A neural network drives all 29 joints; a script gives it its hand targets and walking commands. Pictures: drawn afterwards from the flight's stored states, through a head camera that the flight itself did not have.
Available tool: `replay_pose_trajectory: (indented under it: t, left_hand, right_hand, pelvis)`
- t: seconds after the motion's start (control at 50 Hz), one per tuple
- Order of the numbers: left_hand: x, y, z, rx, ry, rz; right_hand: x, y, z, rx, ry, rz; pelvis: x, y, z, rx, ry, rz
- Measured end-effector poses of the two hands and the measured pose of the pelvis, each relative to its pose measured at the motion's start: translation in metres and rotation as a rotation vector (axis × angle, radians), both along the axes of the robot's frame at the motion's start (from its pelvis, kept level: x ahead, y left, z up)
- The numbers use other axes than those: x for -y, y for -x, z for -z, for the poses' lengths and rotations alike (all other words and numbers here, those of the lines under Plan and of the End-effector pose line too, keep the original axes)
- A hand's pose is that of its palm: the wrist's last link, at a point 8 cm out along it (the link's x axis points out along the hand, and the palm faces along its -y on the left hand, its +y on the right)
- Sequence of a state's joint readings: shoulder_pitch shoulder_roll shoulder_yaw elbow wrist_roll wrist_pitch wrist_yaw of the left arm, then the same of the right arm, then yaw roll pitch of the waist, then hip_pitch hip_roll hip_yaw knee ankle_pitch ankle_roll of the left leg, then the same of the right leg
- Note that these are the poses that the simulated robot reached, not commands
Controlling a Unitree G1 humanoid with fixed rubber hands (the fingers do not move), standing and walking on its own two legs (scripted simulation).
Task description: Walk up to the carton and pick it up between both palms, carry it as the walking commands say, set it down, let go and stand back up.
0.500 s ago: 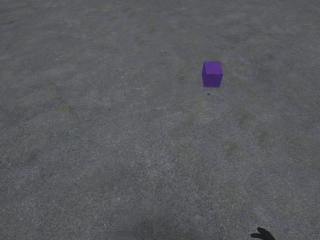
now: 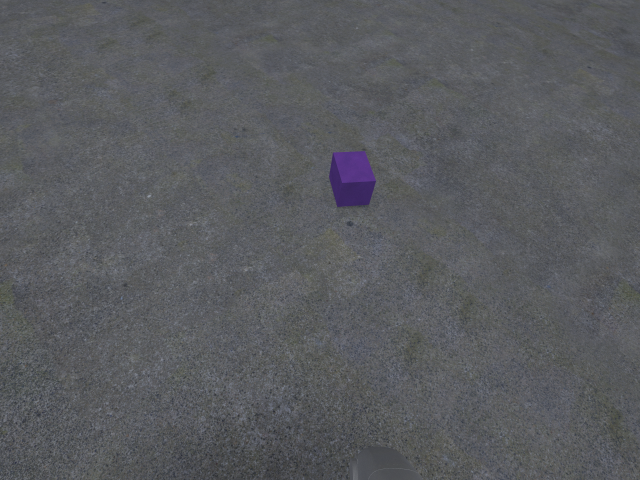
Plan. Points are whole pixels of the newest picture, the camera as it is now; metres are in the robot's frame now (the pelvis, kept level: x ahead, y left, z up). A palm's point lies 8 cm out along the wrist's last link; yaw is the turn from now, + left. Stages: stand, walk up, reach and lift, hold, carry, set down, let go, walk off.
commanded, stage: walk up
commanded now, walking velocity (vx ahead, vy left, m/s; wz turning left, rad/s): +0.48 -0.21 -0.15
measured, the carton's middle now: (351, 178) +1.31 -0.21 -0.70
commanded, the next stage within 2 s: none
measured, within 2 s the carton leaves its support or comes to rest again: neither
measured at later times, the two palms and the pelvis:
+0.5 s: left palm (209, 345) +0.30 +0.16 -0.11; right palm (526, 403) +0.24 -0.35 -0.15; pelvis +0.24 -0.10 +0.00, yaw -1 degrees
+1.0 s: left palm (196, 272) +0.46 +0.22 -0.16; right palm (458, 234) +0.55 -0.29 -0.11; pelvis +0.48 -0.03 -0.01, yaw -2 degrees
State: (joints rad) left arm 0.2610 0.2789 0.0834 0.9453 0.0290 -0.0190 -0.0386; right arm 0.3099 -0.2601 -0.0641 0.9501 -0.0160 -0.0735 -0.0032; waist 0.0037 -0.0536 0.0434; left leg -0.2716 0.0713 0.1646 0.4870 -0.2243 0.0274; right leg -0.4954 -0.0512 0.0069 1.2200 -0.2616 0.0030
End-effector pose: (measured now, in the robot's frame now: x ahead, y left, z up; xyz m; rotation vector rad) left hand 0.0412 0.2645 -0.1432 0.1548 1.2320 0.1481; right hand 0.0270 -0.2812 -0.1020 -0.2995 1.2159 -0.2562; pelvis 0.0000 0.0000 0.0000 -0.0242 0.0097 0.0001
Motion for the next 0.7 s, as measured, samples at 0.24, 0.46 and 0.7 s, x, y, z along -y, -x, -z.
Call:
replay_pose_trajectory:
  t: [0.24, 0.46, 0.7]
  left_hand:
    - [0.09, -0.234, -0.023, 0.215, 0.111, 0.196]
    - [0.11, -0.285, -0.024, 0.13, -0.074, 0.117]
    - [0.109, -0.203, -0.036, -0.232, -0.064, -0.12]
  right_hand:
    - [-0.01, 0.029, 0.004, -0.242, -0.102, 0.235]
    - [0.056, -0.163, 0.053, -0.127, -0.182, 0.099]
    - [0.048, -0.42, 0.02, 0.142, -0.205, -0.108]
  pelvis:
    - [0.036, -0.108, -0.005, 0.016, -0.001, 0.025]
    - [0.093, -0.219, 0.009, -0.007, -0.034, 0.014]
    - [0.087, -0.325, -0.009, 0.023, -0.046, 0.032]
